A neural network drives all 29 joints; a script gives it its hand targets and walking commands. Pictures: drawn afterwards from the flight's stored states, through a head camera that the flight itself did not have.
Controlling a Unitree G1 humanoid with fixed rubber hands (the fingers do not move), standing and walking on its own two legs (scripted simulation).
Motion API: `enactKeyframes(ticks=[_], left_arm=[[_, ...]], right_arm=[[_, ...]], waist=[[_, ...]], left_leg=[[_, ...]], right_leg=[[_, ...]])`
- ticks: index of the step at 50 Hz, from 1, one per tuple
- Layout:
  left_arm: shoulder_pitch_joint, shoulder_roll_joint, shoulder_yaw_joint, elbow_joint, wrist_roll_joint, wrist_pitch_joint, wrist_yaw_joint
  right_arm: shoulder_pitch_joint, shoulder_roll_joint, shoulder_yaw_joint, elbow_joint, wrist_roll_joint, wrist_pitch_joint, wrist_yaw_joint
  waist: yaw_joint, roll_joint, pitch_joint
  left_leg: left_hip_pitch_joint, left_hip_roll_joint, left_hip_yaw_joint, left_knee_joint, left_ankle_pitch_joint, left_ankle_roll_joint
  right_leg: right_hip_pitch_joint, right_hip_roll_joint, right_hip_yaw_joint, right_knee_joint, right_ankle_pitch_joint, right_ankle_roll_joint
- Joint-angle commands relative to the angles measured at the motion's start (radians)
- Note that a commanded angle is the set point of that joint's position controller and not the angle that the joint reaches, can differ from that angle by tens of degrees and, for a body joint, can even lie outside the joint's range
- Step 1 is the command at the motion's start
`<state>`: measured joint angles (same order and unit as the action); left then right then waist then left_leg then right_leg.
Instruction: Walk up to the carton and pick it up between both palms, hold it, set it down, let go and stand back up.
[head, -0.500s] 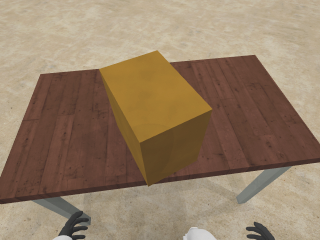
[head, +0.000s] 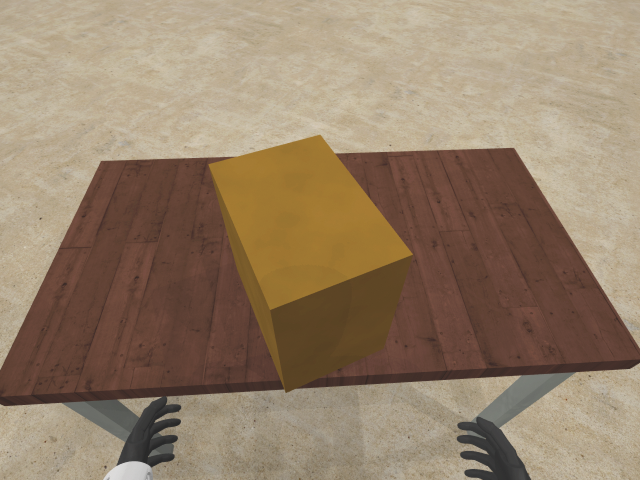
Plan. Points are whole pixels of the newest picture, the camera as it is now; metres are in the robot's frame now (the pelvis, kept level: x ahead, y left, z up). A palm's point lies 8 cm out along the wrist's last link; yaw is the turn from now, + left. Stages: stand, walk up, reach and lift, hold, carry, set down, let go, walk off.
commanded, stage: reach and lift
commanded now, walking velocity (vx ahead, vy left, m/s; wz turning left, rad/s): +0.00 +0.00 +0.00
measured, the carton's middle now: (303, 263) +0.41 +0.03 +0.01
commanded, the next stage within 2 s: none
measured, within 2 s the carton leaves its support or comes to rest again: neither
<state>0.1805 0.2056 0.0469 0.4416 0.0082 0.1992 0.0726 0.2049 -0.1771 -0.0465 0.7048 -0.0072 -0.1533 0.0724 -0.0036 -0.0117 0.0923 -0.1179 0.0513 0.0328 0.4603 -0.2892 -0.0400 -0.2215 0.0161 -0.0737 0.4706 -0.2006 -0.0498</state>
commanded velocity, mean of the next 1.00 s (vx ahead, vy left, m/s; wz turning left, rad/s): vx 0.00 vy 0.00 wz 0.00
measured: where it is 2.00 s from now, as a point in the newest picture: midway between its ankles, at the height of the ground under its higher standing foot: outside the picture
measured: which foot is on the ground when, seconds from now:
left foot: down 0.00-1.00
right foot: down 0.00-1.00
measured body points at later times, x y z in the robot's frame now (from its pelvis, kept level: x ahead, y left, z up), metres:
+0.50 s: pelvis +0.03 +0.02 +0.01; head +0.02 +0.03 +0.46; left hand +0.19 +0.22 -0.05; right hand +0.19 -0.23 -0.06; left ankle -0.02 +0.14 -0.74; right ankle +0.04 -0.09 -0.74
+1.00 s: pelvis +0.01 +0.00 +0.00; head +0.00 +0.02 +0.45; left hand +0.18 +0.18 -0.02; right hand +0.19 -0.24 -0.03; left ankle -0.02 +0.14 -0.74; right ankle +0.04 -0.09 -0.74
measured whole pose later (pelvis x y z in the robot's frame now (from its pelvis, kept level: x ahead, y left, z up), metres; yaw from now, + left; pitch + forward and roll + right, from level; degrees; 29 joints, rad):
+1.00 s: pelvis +0.01 +0.00 +0.00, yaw +0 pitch -2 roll +0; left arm 0.39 -0.04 -0.06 0.16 0.09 -0.09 0.26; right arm 0.24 -0.36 0.09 0.66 0.36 -0.41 0.24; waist 0.06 -0.04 0.00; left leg -0.10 0.06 0.03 0.40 -0.27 -0.04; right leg -0.20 0.03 -0.05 0.41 -0.18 -0.05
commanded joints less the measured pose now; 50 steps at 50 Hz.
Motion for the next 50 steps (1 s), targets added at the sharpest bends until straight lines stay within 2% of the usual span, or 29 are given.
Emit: enactKeyframes(ticks=[1, 9, 23, 24, 27, 30, 35, 41, 42, 45, 50], left_arm=[[-0.062, 0.097, 0.022, -0.146, -0.006, -0.083, 0.019], [-0.003, 0.033, -0.012, -0.182, 0.001, -0.159, 0.051], [0.087, -0.114, -0.062, -0.298, 0.058, -0.226, 0.104], [0.096, -0.137, -0.068, -0.278, 0.076, -0.224, 0.108], [0.117, -0.165, -0.071, -0.319, 0.083, -0.237, 0.119], [0.130, -0.187, -0.077, -0.354, 0.096, -0.260, 0.129], [0.145, -0.210, -0.084, -0.393, 0.111, -0.291, 0.149], [0.175, -0.237, -0.097, -0.422, 0.102, -0.315, 0.163], [0.172, -0.248, -0.099, -0.435, 0.104, -0.318, 0.168], [0.160, -0.255, -0.110, -0.448, 0.099, -0.328, 0.179], [0.113, -0.266, -0.122, -0.463, 0.084, -0.331, 0.204]], right_arm=[[-0.057, -0.126, -0.041, -0.113, 0.015, -0.071, 0.001], [-0.053, -0.174, -0.024, -0.070, 0.079, -0.124, 0.042], [-0.051, -0.307, 0.018, -0.039, 0.229, -0.194, 0.127], [-0.048, -0.308, 0.026, -0.034, 0.227, -0.198, 0.129], [-0.031, -0.319, 0.036, -0.050, 0.256, -0.212, 0.139], [-0.023, -0.336, 0.036, -0.053, 0.279, -0.237, 0.143], [-0.031, -0.347, 0.061, -0.078, 0.325, -0.276, 0.156], [-0.009, -0.360, 0.067, -0.122, 0.352, -0.297, 0.159], [-0.011, -0.362, 0.067, -0.112, 0.358, -0.297, 0.163], [-0.026, -0.361, 0.073, -0.149, 0.370, -0.301, 0.167], [-0.064, -0.356, 0.075, -0.183, 0.382, -0.296, 0.172]], waist=[[0.009, -0.021, -0.153], [0.021, -0.010, -0.153], [0.040, -0.016, -0.141], [0.038, -0.021, -0.110], [0.050, -0.027, -0.128], [0.042, -0.023, -0.141], [0.060, -0.024, -0.157], [0.055, -0.068, -0.164], [0.060, -0.053, -0.149], [0.056, -0.070, -0.145], [0.069, -0.079, -0.145]], left_leg=[[-0.167, -0.042, 0.043, -0.109, 0.088, 0.035], [-0.092, -0.039, 0.026, -0.141, 0.174, 0.020], [-0.029, -0.031, -0.008, -0.143, 0.322, 0.005], [-0.035, -0.026, -0.010, -0.144, 0.325, 0.010], [-0.031, -0.023, -0.011, -0.144, 0.343, 0.009], [-0.042, -0.030, -0.009, -0.126, 0.376, 0.006], [-0.057, -0.036, -0.004, -0.120, 0.340, 0.015], [-0.084, -0.044, 0.004, -0.117, 0.310, 0.023], [-0.091, -0.043, 0.003, -0.123, 0.298, 0.020], [-0.126, -0.044, 0.006, -0.122, 0.230, 0.028], [-0.175, -0.043, 0.011, -0.126, 0.152, 0.035]], right_leg=[[0.247, -0.039, 0.097, -0.097, 0.105, 0.029], [0.244, -0.024, 0.085, -0.135, 0.145, 0.013], [0.233, 0.008, 0.076, -0.162, 0.207, -0.024], [0.202, 0.010, 0.077, -0.156, 0.203, -0.032], [0.203, 0.020, 0.075, -0.156, 0.199, -0.043], [0.213, 0.018, 0.080, -0.142, 0.246, -0.043], [0.216, 0.019, 0.085, -0.130, 0.224, -0.047], [0.227, 0.018, 0.096, -0.123, 0.230, -0.043], [0.217, 0.020, 0.093, -0.122, 0.203, -0.048], [0.212, 0.012, 0.104, -0.123, 0.140, -0.045], [0.184, 0.002, 0.123, -0.120, 0.044, -0.044]])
